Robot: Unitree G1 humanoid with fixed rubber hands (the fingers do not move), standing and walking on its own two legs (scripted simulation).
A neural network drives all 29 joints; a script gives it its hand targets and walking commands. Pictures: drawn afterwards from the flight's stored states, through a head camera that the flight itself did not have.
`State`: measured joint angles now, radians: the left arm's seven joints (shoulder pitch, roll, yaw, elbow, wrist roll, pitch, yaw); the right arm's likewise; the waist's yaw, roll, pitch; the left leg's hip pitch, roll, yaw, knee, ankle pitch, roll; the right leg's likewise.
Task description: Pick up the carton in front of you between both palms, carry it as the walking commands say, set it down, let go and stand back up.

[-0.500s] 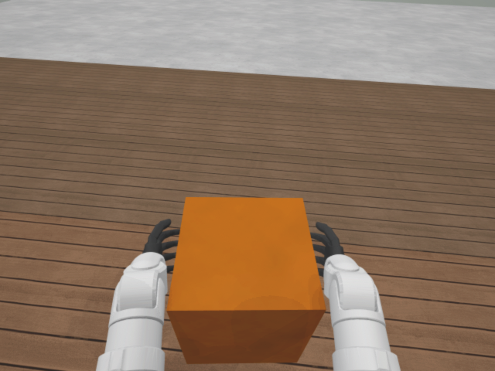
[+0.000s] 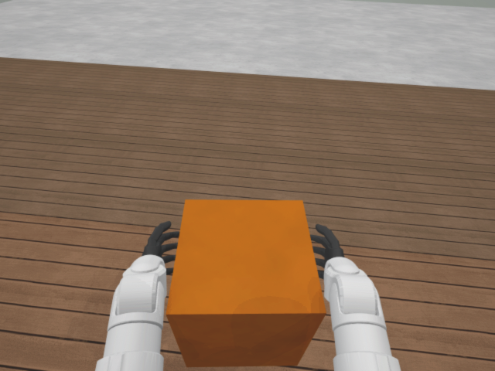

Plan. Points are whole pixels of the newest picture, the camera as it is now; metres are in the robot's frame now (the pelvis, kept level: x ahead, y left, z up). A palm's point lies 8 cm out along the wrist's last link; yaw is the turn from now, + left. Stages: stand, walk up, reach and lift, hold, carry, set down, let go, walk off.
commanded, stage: hold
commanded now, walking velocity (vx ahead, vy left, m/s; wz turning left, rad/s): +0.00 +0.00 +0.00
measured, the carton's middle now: (243, 285) +0.29 +0.00 -0.02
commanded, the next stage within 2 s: carry in 0.32 s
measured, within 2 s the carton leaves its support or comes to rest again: neither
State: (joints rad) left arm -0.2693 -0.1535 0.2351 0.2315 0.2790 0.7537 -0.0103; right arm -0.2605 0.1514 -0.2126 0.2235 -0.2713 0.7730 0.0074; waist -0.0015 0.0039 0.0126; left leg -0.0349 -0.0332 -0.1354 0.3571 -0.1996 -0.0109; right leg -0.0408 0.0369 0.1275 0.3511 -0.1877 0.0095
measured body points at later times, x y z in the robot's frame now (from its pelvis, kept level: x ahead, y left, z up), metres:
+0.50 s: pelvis +0.02 +0.01 -0.01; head -0.02 +0.01 +0.44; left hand +0.32 +0.16 +0.05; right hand +0.32 -0.14 +0.05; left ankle +0.01 +0.14 -0.74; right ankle +0.01 -0.13 -0.75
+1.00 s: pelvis +0.24 +0.03 -0.01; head +0.23 +0.03 +0.44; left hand +0.48 +0.20 +0.08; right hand +0.50 -0.11 +0.08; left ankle +0.31 +0.14 -0.72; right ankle +0.11 -0.08 -0.75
